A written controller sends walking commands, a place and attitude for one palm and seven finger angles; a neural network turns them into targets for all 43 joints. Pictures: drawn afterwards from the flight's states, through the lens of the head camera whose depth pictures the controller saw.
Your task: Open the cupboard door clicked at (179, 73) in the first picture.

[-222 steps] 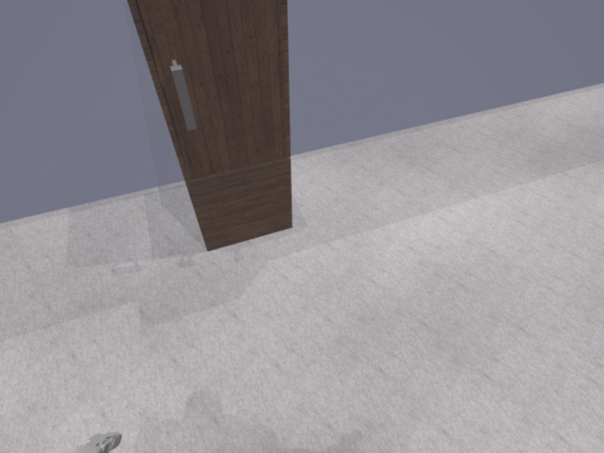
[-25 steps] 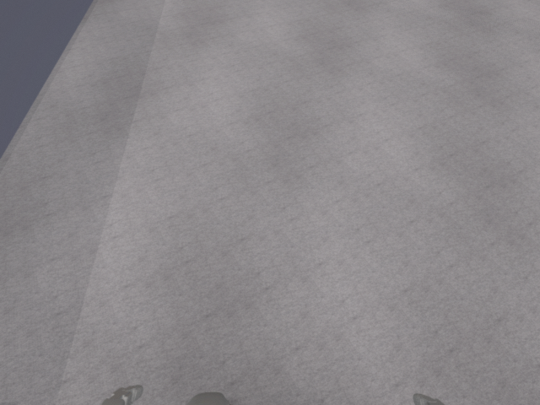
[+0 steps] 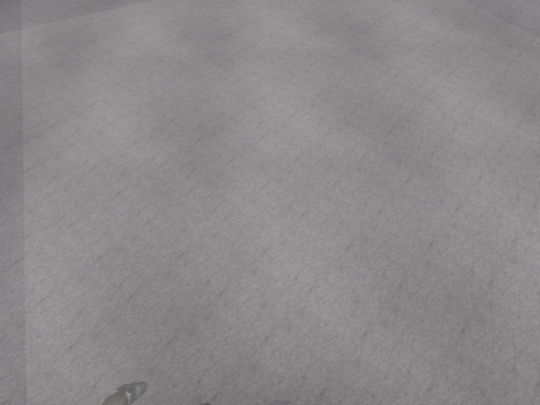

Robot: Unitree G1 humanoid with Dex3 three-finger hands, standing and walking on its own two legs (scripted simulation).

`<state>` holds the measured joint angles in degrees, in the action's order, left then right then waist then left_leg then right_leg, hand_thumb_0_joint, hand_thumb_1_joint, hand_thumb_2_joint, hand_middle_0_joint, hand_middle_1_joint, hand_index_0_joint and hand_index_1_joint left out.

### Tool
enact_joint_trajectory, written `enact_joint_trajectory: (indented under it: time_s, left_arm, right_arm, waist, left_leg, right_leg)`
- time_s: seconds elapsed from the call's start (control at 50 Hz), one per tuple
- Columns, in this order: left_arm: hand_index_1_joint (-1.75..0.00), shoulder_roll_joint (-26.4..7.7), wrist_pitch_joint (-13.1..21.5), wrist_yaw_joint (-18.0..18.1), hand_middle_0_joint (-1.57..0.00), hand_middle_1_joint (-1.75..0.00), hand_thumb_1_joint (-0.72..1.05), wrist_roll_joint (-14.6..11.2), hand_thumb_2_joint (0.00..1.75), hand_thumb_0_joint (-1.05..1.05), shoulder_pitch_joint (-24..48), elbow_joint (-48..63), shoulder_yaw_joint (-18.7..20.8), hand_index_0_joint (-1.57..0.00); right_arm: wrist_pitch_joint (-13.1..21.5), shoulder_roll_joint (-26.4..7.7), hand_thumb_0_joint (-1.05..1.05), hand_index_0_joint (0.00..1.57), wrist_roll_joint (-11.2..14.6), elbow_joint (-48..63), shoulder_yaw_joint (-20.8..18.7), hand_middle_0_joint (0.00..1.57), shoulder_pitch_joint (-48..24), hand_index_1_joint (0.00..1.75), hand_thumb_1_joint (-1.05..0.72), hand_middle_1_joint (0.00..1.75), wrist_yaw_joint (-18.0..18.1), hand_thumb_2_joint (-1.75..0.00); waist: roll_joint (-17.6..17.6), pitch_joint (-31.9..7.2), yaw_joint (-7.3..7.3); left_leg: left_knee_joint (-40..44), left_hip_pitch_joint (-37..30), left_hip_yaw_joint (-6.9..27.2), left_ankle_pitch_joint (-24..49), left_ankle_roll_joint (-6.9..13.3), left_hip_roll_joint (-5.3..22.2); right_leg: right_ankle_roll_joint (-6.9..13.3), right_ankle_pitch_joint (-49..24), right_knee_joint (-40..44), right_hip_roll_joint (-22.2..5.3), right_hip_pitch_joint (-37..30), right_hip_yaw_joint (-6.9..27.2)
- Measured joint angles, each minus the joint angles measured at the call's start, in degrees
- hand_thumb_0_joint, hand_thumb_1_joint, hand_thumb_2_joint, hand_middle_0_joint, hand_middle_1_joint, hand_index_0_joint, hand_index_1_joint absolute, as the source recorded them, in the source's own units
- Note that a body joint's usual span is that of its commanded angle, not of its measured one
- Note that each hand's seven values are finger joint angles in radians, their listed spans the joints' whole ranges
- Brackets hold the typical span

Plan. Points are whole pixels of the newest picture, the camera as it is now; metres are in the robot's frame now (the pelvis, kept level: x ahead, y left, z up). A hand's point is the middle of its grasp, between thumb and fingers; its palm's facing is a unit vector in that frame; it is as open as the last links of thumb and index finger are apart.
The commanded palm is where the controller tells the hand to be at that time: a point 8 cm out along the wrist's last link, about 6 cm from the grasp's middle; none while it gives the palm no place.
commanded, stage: walk to a spot facing it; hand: left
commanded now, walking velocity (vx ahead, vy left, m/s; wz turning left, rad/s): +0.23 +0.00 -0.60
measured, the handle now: out of the picture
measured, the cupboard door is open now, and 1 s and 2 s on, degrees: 0 0 0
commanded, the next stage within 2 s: turn to face it in 0.58 s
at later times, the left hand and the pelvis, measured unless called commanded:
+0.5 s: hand out of the picture +0.13 +0.22 -0.17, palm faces -0.14 -0.97 -0.19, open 7.4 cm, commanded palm none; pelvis +0.09 +0.02 +0.01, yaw -15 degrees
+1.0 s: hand (248, 263) +0.39 +0.07 -0.14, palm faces -0.38 -0.91 -0.18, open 7.4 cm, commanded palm none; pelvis +0.19 -0.03 +0.01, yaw -18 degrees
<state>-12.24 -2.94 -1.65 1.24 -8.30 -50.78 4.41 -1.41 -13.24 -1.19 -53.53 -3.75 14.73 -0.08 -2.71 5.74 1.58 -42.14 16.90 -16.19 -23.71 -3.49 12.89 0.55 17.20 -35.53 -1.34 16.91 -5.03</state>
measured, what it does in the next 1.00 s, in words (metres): walks ahead, turning right: left foot, then right foot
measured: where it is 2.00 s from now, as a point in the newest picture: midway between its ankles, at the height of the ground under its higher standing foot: outside the picture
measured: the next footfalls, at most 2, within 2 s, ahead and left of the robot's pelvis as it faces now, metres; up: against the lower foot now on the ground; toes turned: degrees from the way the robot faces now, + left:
left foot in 0.46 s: +0.18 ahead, +0.11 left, +0.00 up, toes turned -7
right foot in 0.88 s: +0.21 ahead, -0.17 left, +0.00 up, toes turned -29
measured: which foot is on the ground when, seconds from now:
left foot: up 0.00-0.44, down 0.46-0.88, up 0.90-1.00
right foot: down 0.00-0.46, up 0.48-0.86, down 0.88-1.00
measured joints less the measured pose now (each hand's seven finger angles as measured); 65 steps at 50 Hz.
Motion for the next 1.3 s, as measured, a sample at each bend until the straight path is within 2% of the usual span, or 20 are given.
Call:
enact_joint_trajectory:
  time_s: [0.06,0.14,0.32,0.44,0.46,0.5,0.56,0.64,0.74,0.82,0.86,0.88,0.94,1.0,1.06,1.14,1.2,1.24,1.26,1.3]
  left_arm:
    - [-0.3,1.12,0.88,0.86,-0.2,-0.3,0.91,-0.42,0.9,0.01,0.09,0.23,-0.56,-0.2]
    - [-0.3,1.55,1.31,1.26,-0.21,-0.3,0.91,-0.44,0.9,0.0,-1.6,-0.47,-0.87,-0.2]
    - [-0.3,1.32,3.04,0.7,-0.21,-0.3,0.91,-0.09,0.9,0.0,-7.08,-3.6,-1.2,-0.2]
    - [-0.3,0.11,2.34,0.8,-0.21,-0.3,0.91,-0.15,0.9,0.01,-10.46,-5.6,-0.41,-0.2]
    - [-0.3,-0.19,1.99,0.76,-0.21,-0.3,0.91,-0.36,0.9,0.01,-10.99,-5.8,-0.15,-0.2]
    - [-0.3,-0.94,1.07,0.64,-0.21,-0.3,0.91,-0.41,0.9,0.01,-10.92,-6.73,0.37,-0.2]
    - [-0.3,-1.67,0.15,-0.14,-0.2,-0.3,0.91,0.12,0.9,0.01,-9.93,-7.41,1.04,-0.2]
    - [-0.3,-2.2,-0.23,-0.55,-0.2,-0.3,0.91,0.14,0.9,0.01,-6.92,-5.57,1.54,-0.19]
    - [-0.3,-1.84,-0.57,-0.12,-0.2,-0.3,0.91,0.21,0.9,0.01,-2.34,-3.33,1.54,-0.19]
    - [-0.3,-0.91,0.49,0.91,-0.2,-0.3,0.92,0.34,0.9,0.01,1.83,-3.05,0.25,-0.19]
    - [-0.3,-0.35,1.82,1.28,-0.2,-0.3,0.92,0.33,0.9,0.01,3.46,-3.21,-0.79,-0.19]
    - [-0.3,0.04,2.73,1.54,-0.2,-0.3,0.91,0.37,0.9,0.01,4.1,-3.41,-1.32,-0.19]
    - [-0.3,2.52,4.61,2.12,-0.2,-0.3,0.91,0.08,0.9,0.0,5.96,-4.06,-2.82,-0.19]
    - [-0.3,4.28,4.31,2.61,-0.2,-0.3,0.91,0.01,0.9,0.0,6.04,-3.68,-3.51,-0.2]
    - [-0.3,5.16,3.24,2.96,-0.21,-0.3,0.91,0.15,0.9,0.0,4.89,-3.72,-3.59,-0.2]
    - [-0.3,4.6,2.05,3.19,-0.21,-0.3,0.91,0.28,0.9,0.0,3.03,-3.83,-2.4,-0.2]
    - [-0.3,2.79,1.26,3.17,-0.21,-0.3,0.91,0.26,0.9,0.0,1.88,-3.36,-1.32,-0.2]
    - [-0.3,1.3,0.3,3.03,-0.21,-0.3,0.91,-0.16,0.9,0.0,0.78,-2.75,-0.47,-0.2]
    - [-0.3,0.38,-0.33,3.09,-0.21,-0.3,0.91,-0.17,0.9,0.0,0.46,-2.68,-0.03,-0.2]
    - [-0.3,-1.09,-1.17,3.14,-0.21,-0.3,0.91,-0.01,0.9,0.0,0.0,-3.04,0.74,-0.2]
  right_arm:
    - [-2.28,-1.26,0.01,0.2,0.07,-1.05,-0.25,0.2,-0.37,0.3,-0.9,0.3,0.52,-0.9]
    - [-2.21,-1.57,0.01,0.19,-0.5,-1.02,-0.27,0.2,-1.26,0.3,-0.91,0.3,-0.09,-0.9]
    - [-0.24,-1.14,0.01,0.19,-0.37,0.85,0.1,0.2,-4.44,0.3,-0.91,0.3,-0.84,-0.9]
    - [1.84,0.07,0.01,0.19,0.21,2.77,1.23,0.2,-6.58,0.3,-0.91,0.3,-0.47,-0.9]
    - [2.71,0.24,0.01,0.19,0.11,3.2,1.59,0.2,-6.67,0.3,-0.91,0.3,-0.24,-0.9]
    - [3.58,1.16,0.0,0.2,-0.15,3.58,2.38,0.2,-6.87,0.3,-0.9,0.3,0.07,-0.9]
    - [3.91,2.5,0.0,0.2,-0.28,3.39,3.16,0.2,-5.34,0.3,-0.9,0.3,0.57,-0.9]
    - [3.78,3.76,0.0,0.2,-0.13,1.31,3.49,0.2,-2.31,0.3,-0.9,0.3,1.14,-0.9]
    - [3.17,3.48,0.0,0.2,-0.14,-1.95,2.45,0.2,1.44,0.3,-0.92,0.3,1.47,-0.9]
    - [2.75,3.06,0.0,0.2,-0.44,-5.04,1.92,0.2,4.38,0.3,-0.91,0.3,1.26,-0.9]
    - [2.56,3.17,0.0,0.2,-0.21,-6.83,1.87,0.2,6.42,0.3,-0.91,0.3,1.13,-0.9]
    - [2.44,3.24,0.0,0.2,0.09,-7.79,1.89,0.2,7.5,0.3,-0.91,0.3,0.99,-0.9]
    - [0.46,3.2,0.0,0.19,0.96,-9.71,1.78,0.2,7.85,0.3,-0.91,0.3,0.99,-0.9]
    - [-1.09,3.9,0.01,0.19,1.06,-9.79,1.47,0.2,6.72,0.3,-0.91,0.3,0.7,-0.9]
    - [-1.77,4.03,0.01,0.19,0.76,-8.07,0.98,0.2,4.54,0.3,-0.91,0.3,0.06,-0.9]
    - [-1.53,3.79,0.01,0.19,0.43,-4.62,0.41,0.2,1.39,0.3,-0.91,0.3,-0.79,-0.9]
    - [-0.82,3.1,0.0,0.19,0.23,-2.01,0.09,0.2,-0.28,0.3,-0.91,0.3,-1.24,-0.9]
    - [0.06,2.34,0.0,0.19,-0.09,-0.44,-0.23,0.2,-1.04,0.3,-0.91,0.3,-1.38,-0.9]
    - [0.47,2.26,0.0,0.19,-0.24,-0.02,-0.24,0.2,-1.73,0.3,-0.91,0.3,-1.26,-0.9]
    - [0.96,2.11,0.0,0.19,-0.3,0.65,-0.11,0.2,-2.42,0.3,-0.91,0.3,-0.79,-0.9]
  waist:
    - [-0.89,-0.18,-0.07]
    - [-0.09,-1.5,-0.48]
    - [1.71,-3.8,-2.52]
    - [3.8,-4.09,-4.49]
    - [4.09,-4.2,-4.45]
    - [5.33,-3.8,-4.61]
    - [5.49,-3.52,-3.98]
    - [5.04,-2.48,-3.34]
    - [4.09,-1.27,-1.57]
    - [3.25,-0.53,1.08]
    - [3.26,-0.75,2.05]
    - [3.19,-1.11,2.33]
    - [1.1,-0.81,3.39]
    - [1.68,-1.02,2.86]
    - [2.11,-1.51,2.56]
    - [2.91,-1.84,1.99]
    - [3.72,-1.9,1.26]
    - [4.2,-2.38,0.8]
    - [4.67,-2.22,0.59]
    - [4.97,-2.21,0.37]
  left_leg:
    - [-15.09,6.55,8.42,-5.4,-0.54,-3.08]
    - [-19.65,10.53,11.38,0.99,-1.53,-4.82]
    - [-9.26,10.55,12.95,4.22,-1.8,-6.82]
    - [7.57,3.37,12.13,6.25,-0.48,-9.52]
    - [10.16,2.0,11.65,8.27,0.94,-9.58]
    - [7.84,1.45,9.34,7.62,3.74,-9.35]
    - [9.62,-2.18,6.64,5.93,4.67,-8.22]
    - [14.57,-6.77,3.96,6.62,4.51,-7.37]
    - [16.26,-9.89,1.15,5.18,4.02,-6.57]
    - [14.43,-10.68,0.65,2.64,3.07,-6.18]
    - [12.1,-10.64,1.08,0.61,2.21,-6.34]
    - [9.81,-9.98,1.67,-0.67,1.77,-6.3]
    - [-3.45,-4.1,8.15,-7.62,1.1,-6.41]
    - [-15.42,2.35,11.19,-9.37,0.69,-8.02]
    - [-17.94,6.71,11.21,-6.21,0.23,-8.06]
    - [-12.15,8.26,9.51,-2.62,0.12,-7.55]
    - [-2.77,6.03,8.1,3.19,0.39,-7.75]
    - [-1.06,6.48,8.4,5.06,4.04,-8.55]
    - [-2.35,7.27,8.42,4.02,5.68,-8.93]
    - [-1.81,7.52,8.87,3.54,7.19,-9.62]
  right_leg:
    - [1.54,1.98,-0.32,0.95,-0.1,0.74]
    - [1.85,-0.84,5.75,2.04,-2.88,2.84]
    - [1.93,-2.1,11.78,3.94,-7.27,7.32]
    - [-0.03,2.1,8.1,4.21,-8.03,11.17]
    - [0.09,3.92,4.79,4.48,-6.88,11.82]
    - [-0.1,10.19,-8.29,4.1,-2.03,10.69]
    - [-0.97,9.65,-24.05,2.55,5.16,6.2]
    - [-2.59,4.75,-30.05,-0.13,11.62,3.14]
    - [-3.33,1.09,-23.68,-2.19,14.0,1.78]
    - [-2.4,-0.66,-8.82,-2.17,9.43,0.79]
    - [-1.88,-5.95,0.93,-1.92,4.72,0.07]
    - [-1.25,-7.64,3.67,-2.08,2.78,-0.43]
    - [-0.11,-2.21,1.35,-2.36,1.77,-2.97]
    - [-0.44,-1.26,2.22,-4.02,-0.31,-4.4]
    - [-1.04,-1.41,3.32,-5.33,-1.82,-5.93]
    - [-2.26,-0.46,2.32,-6.91,-2.37,-8.13]
    - [-3.58,1.89,-1.73,-8.46,-1.49,-9.85]
    - [-4.47,7.86,-8.64,-9.15,1.72,-8.76]
    - [-4.51,11.68,-14.23,-8.31,4.26,-5.92]
    - [-4.46,12.71,-25.11,-6.01,9.08,-1.27]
